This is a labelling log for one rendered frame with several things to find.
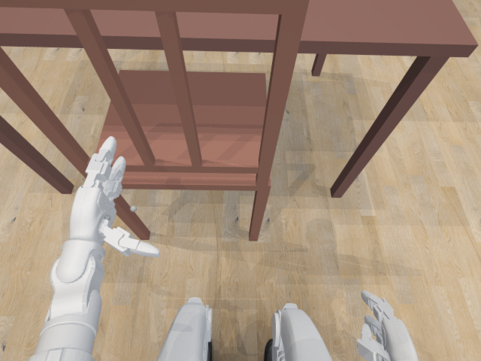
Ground robot left hand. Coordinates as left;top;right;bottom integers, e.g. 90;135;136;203
69;136;160;257

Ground chair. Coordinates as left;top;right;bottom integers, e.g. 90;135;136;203
0;0;309;241

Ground right robot thigh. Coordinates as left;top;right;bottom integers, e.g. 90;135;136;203
272;308;332;361

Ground robot left forearm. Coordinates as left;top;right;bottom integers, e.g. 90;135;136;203
27;238;106;361

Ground table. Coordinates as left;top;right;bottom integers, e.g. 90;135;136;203
0;0;478;198

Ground robot right hand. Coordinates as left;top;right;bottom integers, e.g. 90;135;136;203
357;290;418;361

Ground robot right shin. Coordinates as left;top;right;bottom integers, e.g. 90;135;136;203
272;303;298;361

